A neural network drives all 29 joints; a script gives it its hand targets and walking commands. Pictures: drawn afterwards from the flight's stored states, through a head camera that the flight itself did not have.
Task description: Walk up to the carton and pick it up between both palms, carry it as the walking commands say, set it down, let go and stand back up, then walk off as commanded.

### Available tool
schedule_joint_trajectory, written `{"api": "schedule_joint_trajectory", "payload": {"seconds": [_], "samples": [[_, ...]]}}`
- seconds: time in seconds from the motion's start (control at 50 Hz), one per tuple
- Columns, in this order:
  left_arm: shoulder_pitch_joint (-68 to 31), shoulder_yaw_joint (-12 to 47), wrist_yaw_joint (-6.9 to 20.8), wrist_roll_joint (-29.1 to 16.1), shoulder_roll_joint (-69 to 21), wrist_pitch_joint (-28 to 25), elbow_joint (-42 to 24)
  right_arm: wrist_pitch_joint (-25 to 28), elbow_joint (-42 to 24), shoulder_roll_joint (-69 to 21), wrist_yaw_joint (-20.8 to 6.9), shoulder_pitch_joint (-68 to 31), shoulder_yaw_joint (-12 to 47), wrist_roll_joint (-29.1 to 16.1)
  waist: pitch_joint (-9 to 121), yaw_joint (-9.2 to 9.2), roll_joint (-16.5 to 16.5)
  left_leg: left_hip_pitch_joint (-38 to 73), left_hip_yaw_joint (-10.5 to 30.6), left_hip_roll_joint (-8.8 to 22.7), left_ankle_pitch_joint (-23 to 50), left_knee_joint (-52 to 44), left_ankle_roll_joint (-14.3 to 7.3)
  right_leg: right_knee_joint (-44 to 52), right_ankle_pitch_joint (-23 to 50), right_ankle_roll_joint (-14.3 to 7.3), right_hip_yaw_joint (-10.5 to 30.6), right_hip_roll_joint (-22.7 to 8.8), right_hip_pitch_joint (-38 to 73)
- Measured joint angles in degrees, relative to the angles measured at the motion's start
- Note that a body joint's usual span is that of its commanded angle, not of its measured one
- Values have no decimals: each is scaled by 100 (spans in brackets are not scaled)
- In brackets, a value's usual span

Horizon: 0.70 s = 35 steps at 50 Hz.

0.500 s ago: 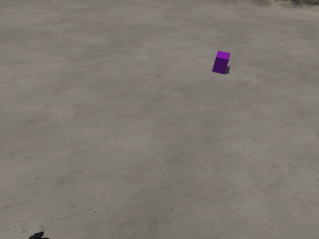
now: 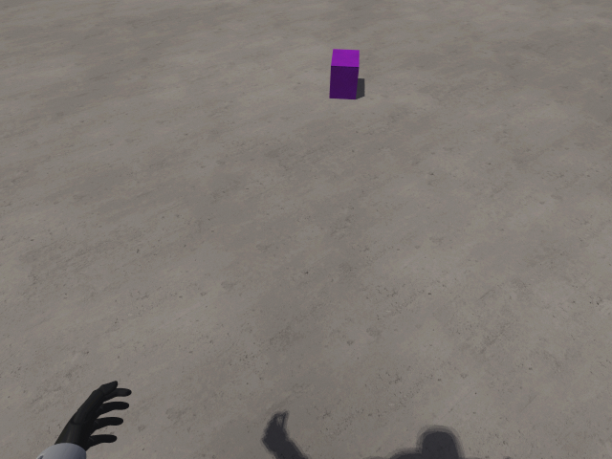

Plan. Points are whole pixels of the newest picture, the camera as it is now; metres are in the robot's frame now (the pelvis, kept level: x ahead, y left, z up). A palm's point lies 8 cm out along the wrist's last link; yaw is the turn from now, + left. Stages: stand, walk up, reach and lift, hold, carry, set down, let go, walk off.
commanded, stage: walk up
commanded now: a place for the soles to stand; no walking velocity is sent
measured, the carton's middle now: (344, 74) +2.42 -0.27 -0.64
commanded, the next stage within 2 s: none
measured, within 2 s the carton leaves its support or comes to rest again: neither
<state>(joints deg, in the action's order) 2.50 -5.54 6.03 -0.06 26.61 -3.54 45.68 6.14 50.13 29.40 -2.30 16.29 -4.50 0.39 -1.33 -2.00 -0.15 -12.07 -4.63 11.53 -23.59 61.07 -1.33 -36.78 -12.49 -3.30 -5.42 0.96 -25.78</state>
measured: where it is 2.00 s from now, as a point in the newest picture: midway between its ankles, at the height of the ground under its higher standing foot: (325, 222)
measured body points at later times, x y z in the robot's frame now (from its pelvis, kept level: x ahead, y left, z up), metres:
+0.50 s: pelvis +0.35 +0.04 +0.01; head +0.37 +0.08 +0.46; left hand +0.49 +0.34 -0.11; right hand +0.45 -0.32 -0.03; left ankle +0.41 +0.10 -0.72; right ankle +0.27 -0.10 -0.64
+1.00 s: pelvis +0.68 -0.02 +0.01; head +0.72 +0.00 +0.46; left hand +0.91 +0.26 -0.08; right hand +0.69 -0.36 -0.08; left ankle +0.57 +0.10 -0.63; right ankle +0.72 -0.12 -0.72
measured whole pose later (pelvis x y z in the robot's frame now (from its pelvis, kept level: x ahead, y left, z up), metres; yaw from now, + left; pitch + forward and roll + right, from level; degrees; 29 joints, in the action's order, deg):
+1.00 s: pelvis +0.68 -0.02 +0.01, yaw -10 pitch +0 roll -3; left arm 4.5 -4.5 2.8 -0.7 25.1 -4.5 43.7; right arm 5.8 47.3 25.3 -1.7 16.1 -2.3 -0.6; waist -4.9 -1.4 0.1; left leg -20.2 -0.2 2.6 -21.6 69.3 -2.4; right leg -29.7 -10.2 -3.9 -5.4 3.7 -20.2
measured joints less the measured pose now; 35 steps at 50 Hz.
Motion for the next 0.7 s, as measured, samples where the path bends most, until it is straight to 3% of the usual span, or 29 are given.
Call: {"api": "schedule_joint_trajectory", "payload": {"seconds": [0.06,0.16,0.24,0.3,0.34,0.36,0.42,0.46,0.56,0.64,0.7], "samples": [[464,17,-121,-67,-142,-57,77,58,-224,-144,-48,-389,166,-19,-179,225,183,-1064,379,-182,669,419,-66,692,46,26,83,219,669],[1305,23,-173,-23,-127,-205,181,-104,-322,-86,-196,-651,156,36,-104,611,431,-2118,333,-203,1239,-814,113,1562,-105,11,258,457,1717],[1695,15,-178,43,110,-268,222,-151,-341,-78,-325,-842,84,52,-12,725,406,-2293,195,-303,1680,-2244,146,1812,-516,80,338,499,2409],[1789,40,-183,52,289,-242,257,-132,-349,-142,-361,-959,48,39,99,762,211,-2115,57,-531,1944,-2798,51,1720,-1019,160,416,411,2822],[1778,52,-202,36,363,-218,262,-89,-387,-157,-345,-995,35,64,163,720,-1,-1854,-115,-730,2077,-2944,-159,1204,-1530,209,477,245,2886],[1682,70,-222,12,353,-196,276,-41,-394,-196,-309,-1032,9,107,117,675,-168,-1852,-231,-834,2003,-2691,-267,414,-1635,167,490,83,2627],[1400,230,-251,-7,136,-147,174,31,-466,-251,-207,-1022,-17,41,-56,521,-326,-1530,-454,-886,1346,-2397,-381,-2149,-1170,22,780,88,1409],[1278,315,-223,13,84,-170,122,60,-454,-296,-156,-916,-9,-17,-102,369,-390,-1138,-570,-877,1196,-2612,-346,-2766,-735,23,721,18,704],[970,251,-90,-5,164,-92,85,118,-221,-296,-95,-242,29,-89,-135,23,-600,7,-731,-1063,1058,-3517,-308,-2385,126,183,752,-342,-440],[761,194,12,7,163,26,95,115,-14,-220,-95,325,-6,-123,-29,-61,-532,829,-801,-1126,929,-4209,-234,-1516,709,314,662,-569,-946],[510,178,67,2,119,93,101,129,42,-206,-100,605,-15,-91,8,-110,-416,1343,-816,-1148,808,-4654,-163,-561,1139,295,481,-597,-980]]}}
